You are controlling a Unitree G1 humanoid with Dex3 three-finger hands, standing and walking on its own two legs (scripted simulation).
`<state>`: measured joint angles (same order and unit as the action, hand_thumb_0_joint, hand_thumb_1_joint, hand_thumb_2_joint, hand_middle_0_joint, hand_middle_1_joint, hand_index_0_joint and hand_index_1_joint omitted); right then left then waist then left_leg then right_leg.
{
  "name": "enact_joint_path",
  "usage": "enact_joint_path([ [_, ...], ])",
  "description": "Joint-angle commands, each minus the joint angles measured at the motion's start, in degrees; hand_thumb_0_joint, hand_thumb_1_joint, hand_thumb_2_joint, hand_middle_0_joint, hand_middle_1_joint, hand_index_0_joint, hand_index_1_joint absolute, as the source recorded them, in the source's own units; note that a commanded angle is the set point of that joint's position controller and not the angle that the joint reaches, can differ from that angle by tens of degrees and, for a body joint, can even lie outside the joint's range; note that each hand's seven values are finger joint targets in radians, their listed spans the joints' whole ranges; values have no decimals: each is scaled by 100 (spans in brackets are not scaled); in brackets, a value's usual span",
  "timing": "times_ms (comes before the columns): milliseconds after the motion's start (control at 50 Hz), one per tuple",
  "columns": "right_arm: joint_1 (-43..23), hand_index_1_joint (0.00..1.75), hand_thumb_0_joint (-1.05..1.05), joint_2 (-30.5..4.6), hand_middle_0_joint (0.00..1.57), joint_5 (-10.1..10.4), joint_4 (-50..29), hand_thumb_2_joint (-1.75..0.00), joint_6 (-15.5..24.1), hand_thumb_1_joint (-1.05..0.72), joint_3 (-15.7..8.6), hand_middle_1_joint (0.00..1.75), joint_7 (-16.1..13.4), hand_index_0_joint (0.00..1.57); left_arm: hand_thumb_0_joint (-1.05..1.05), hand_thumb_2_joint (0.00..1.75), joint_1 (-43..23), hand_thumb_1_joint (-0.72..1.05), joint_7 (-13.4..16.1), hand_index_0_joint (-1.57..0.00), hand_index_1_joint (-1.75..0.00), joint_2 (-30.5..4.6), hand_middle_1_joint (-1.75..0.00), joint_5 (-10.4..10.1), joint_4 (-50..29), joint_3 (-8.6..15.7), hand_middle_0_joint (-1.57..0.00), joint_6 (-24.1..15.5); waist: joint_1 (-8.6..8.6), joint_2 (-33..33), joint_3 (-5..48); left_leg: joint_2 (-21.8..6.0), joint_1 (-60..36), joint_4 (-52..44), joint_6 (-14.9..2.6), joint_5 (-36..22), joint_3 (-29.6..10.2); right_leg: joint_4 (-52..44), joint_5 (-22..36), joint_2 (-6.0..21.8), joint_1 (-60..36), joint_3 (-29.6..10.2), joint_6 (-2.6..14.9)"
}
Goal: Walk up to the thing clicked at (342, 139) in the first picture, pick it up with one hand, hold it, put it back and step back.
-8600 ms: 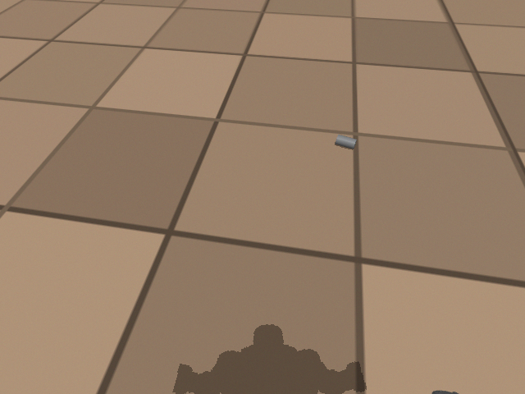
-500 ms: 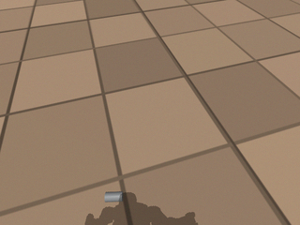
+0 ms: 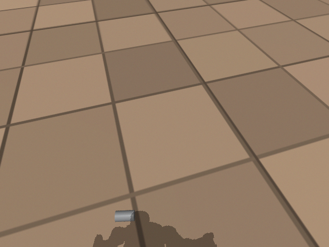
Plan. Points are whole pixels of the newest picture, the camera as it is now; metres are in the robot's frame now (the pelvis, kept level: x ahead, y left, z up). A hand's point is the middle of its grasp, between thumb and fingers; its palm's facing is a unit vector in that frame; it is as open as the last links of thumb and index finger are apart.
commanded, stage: stand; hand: left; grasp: from above
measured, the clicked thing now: (125, 215) +0.38 +0.25 -0.75
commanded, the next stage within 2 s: rise first in 0.32 s
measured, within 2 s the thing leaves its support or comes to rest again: neither
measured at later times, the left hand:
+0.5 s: hand out of the picture +0.09 +0.25 -0.16, palm faces +0.02 -0.94 -0.34, open 7.5 cm
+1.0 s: hand out of the picture +0.12 +0.27 -0.22, palm faces -0.13 -0.89 -0.44, open 13.6 cm
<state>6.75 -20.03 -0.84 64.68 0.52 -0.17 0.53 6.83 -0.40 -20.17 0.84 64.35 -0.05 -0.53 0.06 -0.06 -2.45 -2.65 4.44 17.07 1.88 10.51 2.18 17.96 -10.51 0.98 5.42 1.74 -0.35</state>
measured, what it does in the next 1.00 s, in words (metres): lowers itself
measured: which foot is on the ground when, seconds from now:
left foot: down 0.00-1.00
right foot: down 0.00-1.00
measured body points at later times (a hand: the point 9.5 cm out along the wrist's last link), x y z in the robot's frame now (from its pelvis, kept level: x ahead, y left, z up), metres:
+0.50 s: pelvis +0.00 +0.00 +0.00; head +0.02 +0.00 +0.45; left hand +0.09 +0.30 -0.13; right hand +0.08 -0.29 -0.13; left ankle -0.01 +0.14 -0.75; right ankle -0.01 -0.12 -0.75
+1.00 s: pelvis -0.02 +0.01 -0.07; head +0.06 +0.03 +0.37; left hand +0.13 +0.31 -0.19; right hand +0.12 -0.25 -0.17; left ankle -0.01 +0.14 -0.75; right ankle -0.01 -0.12 -0.75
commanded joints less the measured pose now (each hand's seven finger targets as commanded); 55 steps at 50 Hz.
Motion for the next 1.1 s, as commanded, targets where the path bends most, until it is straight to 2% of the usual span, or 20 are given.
enact_joint_path([
  [0, -228, 30, 0, -1226, 20, 21, -347, -90, 97, -90, -233, 30, -100, 20, 0, 90, -184, 90, 101, -20, -30, -1271, -30, -16, -358, 230, -20, -132, -2, -9, 353, -577, -70, -182, -235, -910, -496, -256, 1037, 689, 37, -535, 144],
  [380, -190, 30, 0, -1232, 20, 22, -338, -90, 86, -90, -220, 30, -90, 20, 0, 90, -171, 90, 104, -20, -30, -1241, -30, -41, -332, 226, -20, -136, -6, 4, 335, -573, -40, -163, -256, -889, -493, -278, 1069, 719, -42, -549, 147],
  [400, -198, 30, 0, -1207, 20, 16, -351, -91, 91, -93, -223, 30, -92, 20, 0, 94, -175, 84, 103, -19, -35, -1265, -33, -28, -346, 232, -20, -139, 10, 30, 400, -581, -83, -161, -245, -925, -495, -247, 1092, 718, -51, -541, 155],
  [420, -108, 30, 0, -240, 20, 429, -1907, -92, 368, -98, 35, 30, -213, 20, 0, 93, -2186, 76, 170, -23, -43, -217, -41, -308, -2356, 229, -26, -618, 686, -222, -104, 323, 776, 274, -261, -115, 162, 112, 527, -8, 1247, -132, 57],
  [440, 158, 30, 0, -404, 20, 432, -1610, -91, 360, -94, -3, 30, -275, 20, 0, 95, -2659, 68, 210, -21, -51, -570, -49, -276, -1912, 347, -25, -570, 481, 105, 154, 307, 748, 368, -298, -50, 129, 107, 314, 6, 893, -53, 9],
  [460, 412, 30, 0, -632, 20, 447, -1639, -91, 302, -92, -138, 30, -343, 20, 0, 92, -1532, 60, 237, -20, -59, -1308, -57, -100, -919, 791, -23, -342, 282, 149, 162, 290, 896, 435, -277, -14, 128, 196, 153, -39, 895, 7, 49],
  [480, 487, 30, 0, -603, 20, 397, -1702, -90, 273, -90, -193, 30, -324, 20, 0, 90, -1282, 52, 172, -20, -67, -1261, -65, 5, -519, 822, -21, -232, 226, 254, 283, 327, 1071, 632, -286, -57, 103, 327, 113, -36, 962, 20, 78],
  [500, 535, 30, 0, -564, 20, 378, -1862, -90, 285, -90, -247, 30, -329, 20, 0, 91, -1762, 44, 82, -19, -72, -1334, -72, 132, -606, 862, -19, -251, 213, 278, 467, 319, 1205, 844, -308, -114, 76, 538, 213, -27, 1105, 10, 81],
  [520, 593, 30, 0, -573, 20, 295, -2002, -90, 322, -90, -345, 30, -331, 20, 0, 90, -1718, 36, 18, -18, -78, -1379, -79, 303, -577, 964, -17, -290, 164, 281, 908, 323, 1205, 1035, -301, -264, 65, 796, 419, -10, 1052, -8, 76],
  [560, 871, 30, 0, -533, 20, 194, -2139, -90, 359, -90, -476, 30, -272, 20, 0, 89, -704, 20, -66, -16, -89, -1154, -92, 584, -319, 1084, -13, -194, -35, -59, 1341, 369, 1491, 1438, -238, -608, 43, 1273, 693, -22, 1187, 6, 130],
  [580, 843, 30, 0, -513, 20, 198, -2353, -90, 375, -90, -497, 30, -248, 20, 0, 91, -593, 12, -68, -15, -91, -1250, -94, 673, -578, 1181, -12, -174, -155, -206, 1560, 398, 1508, 1523, -208, -720, 47, 1389, 740, -24, 1112, 2, 146],
  [620, 816, 30, 0, -452, 20, 216, -2608, -90, 389, -89, -515, 30, -226, 20, 0, 91, -400, -4, -6, -14, -95, -1035, -98, 761, -836, 1144, -11, -21, -169, -267, 1613, 403, 1588, 1602, -180, -779, 36, 1470, 717, -56, 1181, 23, 143],
  [660, 808, 30, 0, -425, 20, 248, -2822, -89, 377, -88, -526, 30, -209, 20, 0, 93, -418, -19, 55, -13, -98, -909, -99, 832, -1168, 1081, -11, 234, -50, -164, 1565, 361, 1706, 1679, -189, -796, -20, 1536, 699, -99, 1386, 63, 138],
  [700, 692, 30, 0, -409, 20, 233, -3017, -89, 414, -88, -525, 30, -187, 20, 0, 95, -743, -35, 107, -11, -100, -957, -101, 905, -1458, 1081, -10, 391, 18, -104, 1393, 320, 1996, 1888, -186, -487, -44, 1705, 328, -116, 1775, 82, 128],
  [760, 739, 30, 0, -371, 20, 194, -3208, -89, 524, -87, -555, 30, -155, 20, 0, 96, -527, -48, 147, -8, -106, -797, -107, 1006, -1675, 1095, -7, 463, 55, 47, 1524, 285, 2397, 2383, -194, -282, -72, 2181, 96, -124, 2202, 104, 115],
  [880, 706, 30, 0, -281, 20, 166, -3540, -89, 718, -87, -578, 30, -166, 20, 0, 99, -278, -55, 178, -7, -106, -869, -105, 1260, -2843, 1182, -8, 422, 78, -230, 1819, 223, 3034, 3138, -183, 40, -148, 2990, -239, -100, 3065, 56, 126],
  [960, 649, 30, 0, -255, 20, 142, -3703, -90, 808, -88, -587, 30, -184, 20, 0, 100, 210, -57, 210, -7, -106, -832, -104, 1493, -3446, 1198, -8, 550, 61, -356, 1971, 180, 3403, 3489, -178, 298, -224, 3368, -490, -105, 3494, 54, 132],
  [980, 630, 30, 0, -237, 20, 145, -3731, -90, 833, -88, -576, 30, -186, 20, 0, 100, 251, -58, 218, -7, -106, -766, -105, 1517, -3524, 1152, -8, 586, 119, -300, 2022, 159, 3448, 3550, -177, 347, -248, 3452, -549, -105, 3605, 50, 136],
  [1000, 621, 30, 0, -241, 20, 141, -3765, -90, 856, -89, -577, 30, -189, 20, 0, 99, 361, -57, 218, -8, -105, -786, -104, 1557, -3752, 1154, -9, 620, 66, -409, 2061, 138, 3506, 3610, -169, 383, -283, 3559, -596, -103, 3718, 57, 137],
  [1080, 554, 30, 0, -216, 20, 129, -3867, -90, 959, -89, -567, 30, -177, 20, 0, 98, 728, -57, 241, -8, -106, -726, -106, 1665, -4255, 1105, -8, 745, 97, -408, 2336, 137, 3822, 4064, -182, 195, -297, 3962, -487, -85, 4030, 53, 138],
])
